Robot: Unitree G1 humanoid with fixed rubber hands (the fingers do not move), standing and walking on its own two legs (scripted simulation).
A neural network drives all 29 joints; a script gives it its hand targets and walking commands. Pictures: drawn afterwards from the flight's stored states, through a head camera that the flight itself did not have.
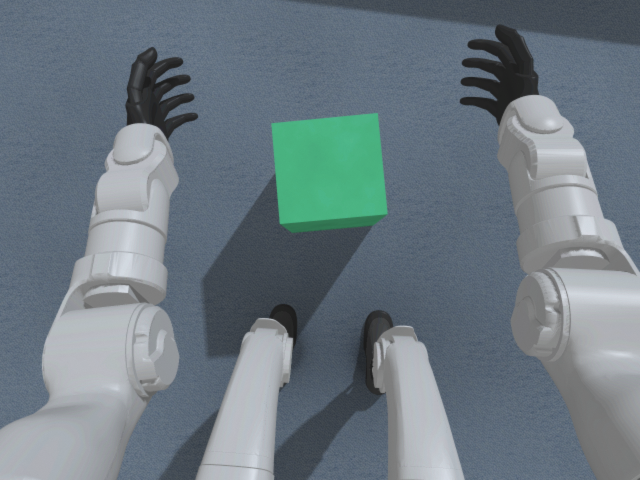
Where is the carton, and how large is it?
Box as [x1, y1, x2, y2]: [271, 113, 387, 232]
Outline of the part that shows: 377,113 271,123 280,224 291,232 363,226 374,224 387,213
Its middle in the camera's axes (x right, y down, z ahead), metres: +0.02 -0.14 +0.87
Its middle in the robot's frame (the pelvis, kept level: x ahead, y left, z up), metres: +0.52 +0.03 -0.53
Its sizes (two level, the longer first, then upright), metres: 0.210 0.200 0.250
